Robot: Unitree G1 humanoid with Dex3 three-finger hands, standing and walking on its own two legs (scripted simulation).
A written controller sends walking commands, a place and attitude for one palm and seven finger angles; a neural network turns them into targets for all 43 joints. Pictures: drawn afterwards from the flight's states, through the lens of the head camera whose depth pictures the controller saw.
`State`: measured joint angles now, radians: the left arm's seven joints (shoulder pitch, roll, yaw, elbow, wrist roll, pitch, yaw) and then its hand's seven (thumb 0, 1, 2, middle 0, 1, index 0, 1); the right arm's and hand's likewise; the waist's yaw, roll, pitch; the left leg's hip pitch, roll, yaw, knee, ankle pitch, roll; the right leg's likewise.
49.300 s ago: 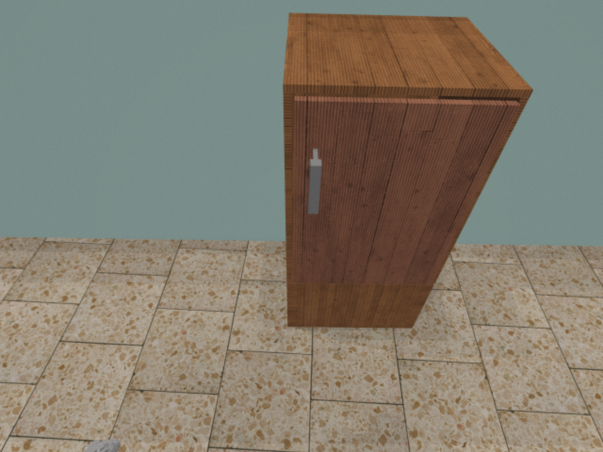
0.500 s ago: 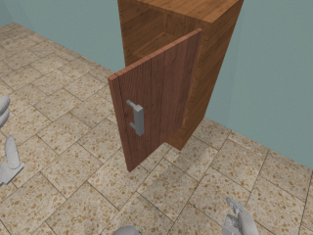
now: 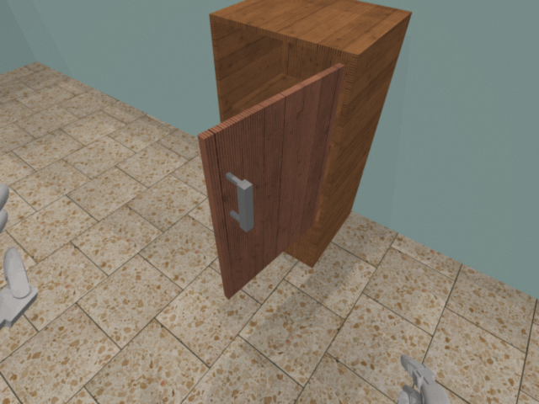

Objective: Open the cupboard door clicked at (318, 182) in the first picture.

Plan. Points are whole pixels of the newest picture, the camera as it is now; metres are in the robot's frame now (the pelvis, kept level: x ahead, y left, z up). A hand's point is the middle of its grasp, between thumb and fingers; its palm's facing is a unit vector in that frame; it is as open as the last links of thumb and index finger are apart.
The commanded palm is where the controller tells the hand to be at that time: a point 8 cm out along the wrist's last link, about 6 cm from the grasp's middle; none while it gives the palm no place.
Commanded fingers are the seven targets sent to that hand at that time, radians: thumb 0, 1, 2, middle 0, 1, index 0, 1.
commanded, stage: stop stepping back and stand still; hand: left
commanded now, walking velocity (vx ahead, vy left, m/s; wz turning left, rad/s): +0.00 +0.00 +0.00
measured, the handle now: (239, 202) +0.51 +0.09 -0.03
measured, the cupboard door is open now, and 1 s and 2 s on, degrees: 81 81 81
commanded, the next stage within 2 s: let the arm hang, fingers relaxed in 0.06 s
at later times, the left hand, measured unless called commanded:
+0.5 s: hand out of the picture +0.02 +0.16 -0.19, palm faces +0.06 -0.99 -0.14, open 7.0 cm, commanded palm none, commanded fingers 0.00 0.90 0.90 -0.20 -0.30 -0.20 -0.30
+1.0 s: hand out of the picture -0.04 +0.14 -0.18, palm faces +0.10 -0.98 -0.18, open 7.3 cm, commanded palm none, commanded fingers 0.00 0.90 0.90 -0.20 -0.30 -0.20 -0.30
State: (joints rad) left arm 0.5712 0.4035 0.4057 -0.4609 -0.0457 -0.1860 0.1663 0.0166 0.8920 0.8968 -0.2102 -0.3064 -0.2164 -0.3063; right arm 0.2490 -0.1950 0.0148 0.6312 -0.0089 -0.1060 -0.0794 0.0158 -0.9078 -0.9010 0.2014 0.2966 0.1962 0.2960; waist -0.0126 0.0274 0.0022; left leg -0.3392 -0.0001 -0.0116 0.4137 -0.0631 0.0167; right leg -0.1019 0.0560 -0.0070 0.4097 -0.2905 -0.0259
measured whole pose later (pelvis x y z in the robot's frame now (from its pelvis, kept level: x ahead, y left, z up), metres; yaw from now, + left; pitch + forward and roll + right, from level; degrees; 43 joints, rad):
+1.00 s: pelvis +0.02 -0.01 +0.00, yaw +1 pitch -3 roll +0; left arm 0.40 0.08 0.01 1.16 0.00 -0.01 0.05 0.01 0.91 0.90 -0.20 -0.30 -0.20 -0.30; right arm 0.32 -0.09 0.00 1.15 -0.03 0.03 -0.04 0.01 -0.92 -0.90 0.20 0.30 0.20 0.30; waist -0.01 0.03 0.03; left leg -0.30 -0.03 -0.02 0.47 -0.12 0.02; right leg -0.06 0.03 -0.02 0.48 -0.37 -0.04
